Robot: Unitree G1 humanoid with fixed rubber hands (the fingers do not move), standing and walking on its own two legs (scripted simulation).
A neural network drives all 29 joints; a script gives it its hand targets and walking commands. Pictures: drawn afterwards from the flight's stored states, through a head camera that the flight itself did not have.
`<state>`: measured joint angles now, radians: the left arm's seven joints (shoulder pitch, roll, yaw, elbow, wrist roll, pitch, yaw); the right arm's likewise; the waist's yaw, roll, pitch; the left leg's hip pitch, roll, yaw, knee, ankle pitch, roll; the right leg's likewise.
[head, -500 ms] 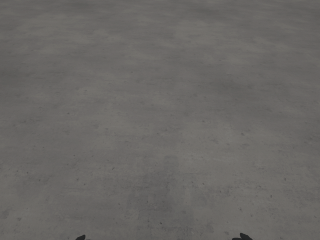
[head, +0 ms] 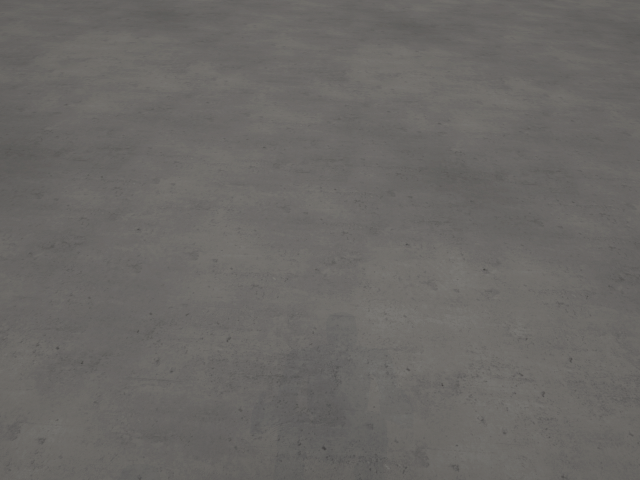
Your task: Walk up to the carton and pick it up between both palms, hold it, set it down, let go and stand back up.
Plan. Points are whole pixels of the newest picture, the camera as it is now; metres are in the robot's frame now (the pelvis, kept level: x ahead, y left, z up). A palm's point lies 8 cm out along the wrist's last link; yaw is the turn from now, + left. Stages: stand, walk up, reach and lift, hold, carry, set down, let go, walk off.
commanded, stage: stand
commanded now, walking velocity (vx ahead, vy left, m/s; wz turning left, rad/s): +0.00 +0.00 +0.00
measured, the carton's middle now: out of the picture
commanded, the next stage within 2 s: walk up in 0.32 s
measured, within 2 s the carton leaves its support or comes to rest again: neither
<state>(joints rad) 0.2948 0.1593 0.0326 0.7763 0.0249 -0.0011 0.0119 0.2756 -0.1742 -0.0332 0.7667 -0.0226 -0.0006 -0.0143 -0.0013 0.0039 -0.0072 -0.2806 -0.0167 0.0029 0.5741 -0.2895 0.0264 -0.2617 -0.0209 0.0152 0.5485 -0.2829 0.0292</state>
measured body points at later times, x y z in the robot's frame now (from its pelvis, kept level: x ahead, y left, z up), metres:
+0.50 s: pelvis -0.01 +0.00 +0.01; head +0.00 +0.00 +0.46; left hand +0.03 +0.23 -0.14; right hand +0.05 -0.24 -0.14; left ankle +0.01 +0.10 -0.73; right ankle +0.01 -0.14 -0.73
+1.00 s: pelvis -0.02 -0.07 +0.01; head -0.01 -0.10 +0.46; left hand +0.10 +0.16 -0.12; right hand +0.00 -0.35 -0.13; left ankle -0.01 +0.11 -0.63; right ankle -0.02 -0.14 -0.73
